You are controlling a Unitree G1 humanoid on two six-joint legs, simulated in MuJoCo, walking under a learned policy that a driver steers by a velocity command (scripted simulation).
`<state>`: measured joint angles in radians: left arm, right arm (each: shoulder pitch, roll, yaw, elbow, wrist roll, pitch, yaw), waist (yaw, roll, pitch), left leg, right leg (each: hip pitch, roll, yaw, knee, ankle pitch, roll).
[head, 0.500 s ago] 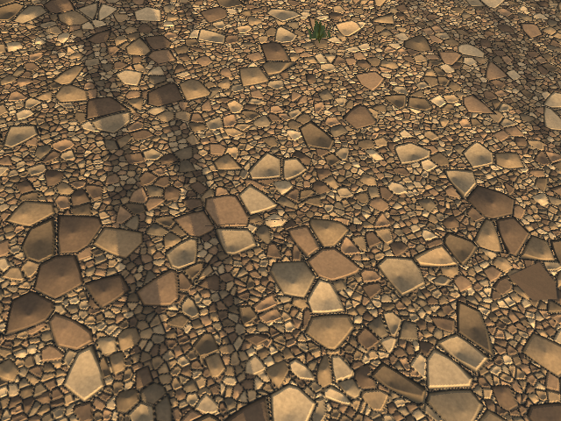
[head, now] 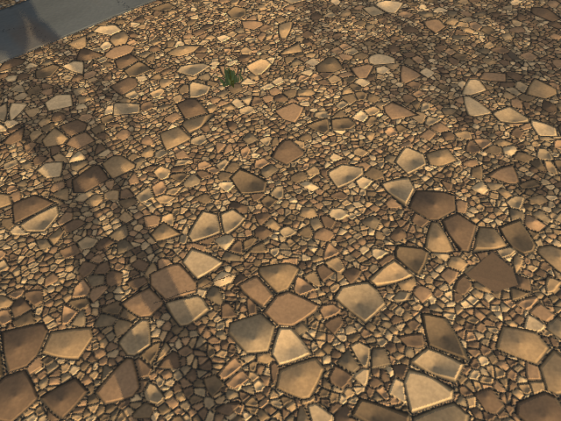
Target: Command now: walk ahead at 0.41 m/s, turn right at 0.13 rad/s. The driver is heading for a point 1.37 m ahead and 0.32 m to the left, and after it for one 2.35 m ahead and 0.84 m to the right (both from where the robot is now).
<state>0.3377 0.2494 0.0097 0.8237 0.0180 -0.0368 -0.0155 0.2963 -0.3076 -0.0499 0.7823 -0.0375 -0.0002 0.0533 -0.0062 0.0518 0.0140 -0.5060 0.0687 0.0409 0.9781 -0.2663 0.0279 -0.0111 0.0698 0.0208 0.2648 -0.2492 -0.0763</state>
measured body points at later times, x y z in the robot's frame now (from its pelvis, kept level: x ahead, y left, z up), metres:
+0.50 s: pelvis +0.26 +0.05 +0.00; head +0.29 +0.06 +0.45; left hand +0.34 +0.31 -0.14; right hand +0.31 -0.22 -0.13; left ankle +0.28 +0.11 -0.75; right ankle +0.25 -0.09 -0.66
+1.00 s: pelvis +0.55 -0.01 -0.01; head +0.58 -0.02 +0.44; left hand +0.62 +0.26 -0.14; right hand +0.59 -0.27 -0.15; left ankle +0.49 +0.13 -0.66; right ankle +0.58 -0.07 -0.75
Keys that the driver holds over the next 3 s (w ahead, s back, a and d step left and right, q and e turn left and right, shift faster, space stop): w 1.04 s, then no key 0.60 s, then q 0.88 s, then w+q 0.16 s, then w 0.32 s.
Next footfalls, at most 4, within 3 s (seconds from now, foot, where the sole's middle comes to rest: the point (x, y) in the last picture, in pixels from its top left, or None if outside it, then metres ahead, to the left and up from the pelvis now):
0.28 left None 0.32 0.11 -0.78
0.82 right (340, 377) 0.62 -0.07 -0.78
1.32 left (273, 301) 0.85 0.10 -0.78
1.66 right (348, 321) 0.78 -0.11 -0.78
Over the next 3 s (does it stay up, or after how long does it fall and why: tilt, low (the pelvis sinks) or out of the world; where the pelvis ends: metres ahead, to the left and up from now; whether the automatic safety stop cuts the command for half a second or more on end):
stays up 0.79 0.08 -0.01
